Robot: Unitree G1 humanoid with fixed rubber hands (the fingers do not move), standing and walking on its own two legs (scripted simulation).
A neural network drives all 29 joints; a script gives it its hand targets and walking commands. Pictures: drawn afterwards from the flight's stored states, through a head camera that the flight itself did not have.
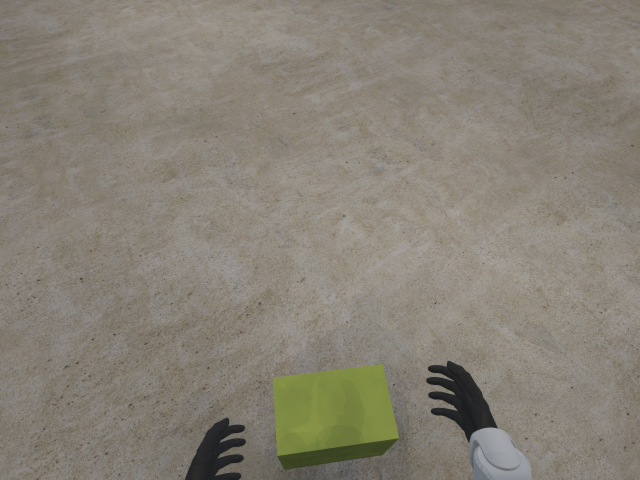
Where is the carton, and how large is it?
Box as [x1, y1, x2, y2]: [273, 364, 398, 469]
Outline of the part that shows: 382,364 273,378 277,456 284,469 382,454 398,438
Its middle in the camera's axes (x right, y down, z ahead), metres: +0.03 +0.47 +1.02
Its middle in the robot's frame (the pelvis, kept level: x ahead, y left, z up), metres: +0.32 -0.02 -0.63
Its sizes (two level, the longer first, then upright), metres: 0.277 0.171 0.264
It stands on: the floor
